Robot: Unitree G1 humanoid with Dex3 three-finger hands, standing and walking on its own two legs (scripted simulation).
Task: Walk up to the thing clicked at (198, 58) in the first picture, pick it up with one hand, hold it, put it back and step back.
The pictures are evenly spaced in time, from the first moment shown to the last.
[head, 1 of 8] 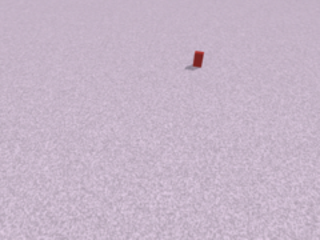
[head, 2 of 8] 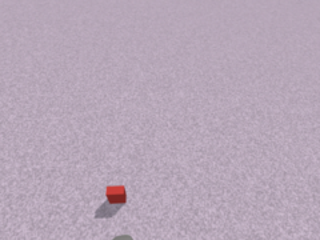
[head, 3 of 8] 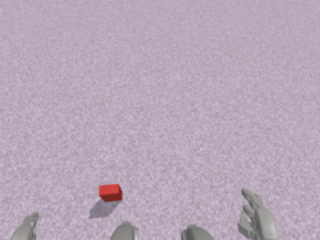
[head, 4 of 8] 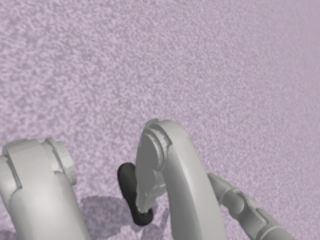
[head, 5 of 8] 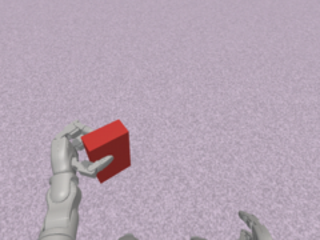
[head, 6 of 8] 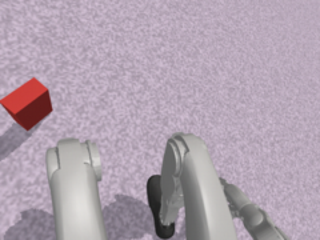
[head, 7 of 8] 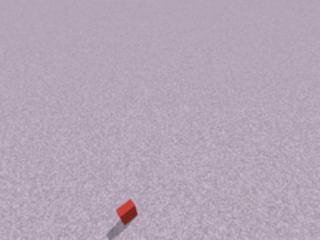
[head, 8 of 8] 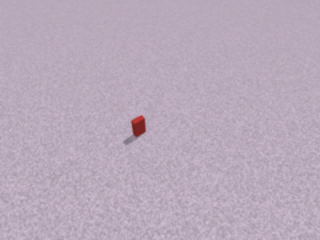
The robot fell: no
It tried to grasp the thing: yes
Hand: left
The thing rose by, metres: 0.67
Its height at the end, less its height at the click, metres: +0.00
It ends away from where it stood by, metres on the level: 0.02
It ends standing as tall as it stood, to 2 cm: yes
